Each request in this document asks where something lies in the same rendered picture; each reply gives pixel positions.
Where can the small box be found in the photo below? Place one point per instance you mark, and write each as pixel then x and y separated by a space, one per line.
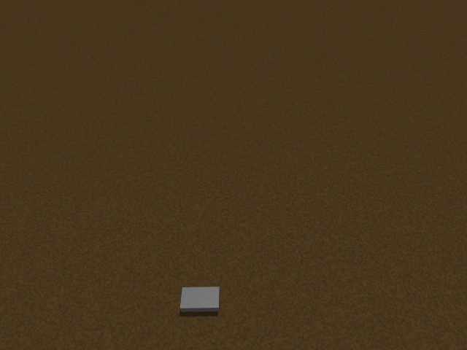
pixel 200 299

